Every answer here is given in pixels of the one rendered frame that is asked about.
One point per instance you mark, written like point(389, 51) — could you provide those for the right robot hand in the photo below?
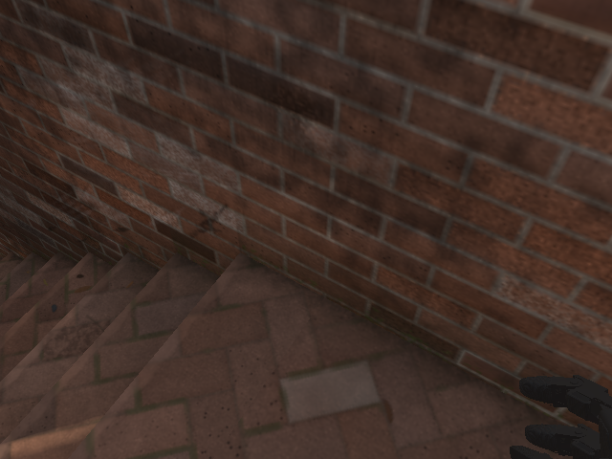
point(586, 399)

